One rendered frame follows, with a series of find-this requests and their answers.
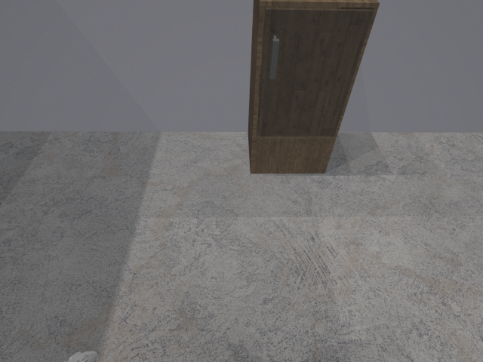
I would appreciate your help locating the handle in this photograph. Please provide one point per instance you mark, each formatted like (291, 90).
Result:
(274, 57)

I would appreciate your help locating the cupboard door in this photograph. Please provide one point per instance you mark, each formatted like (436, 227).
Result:
(317, 56)

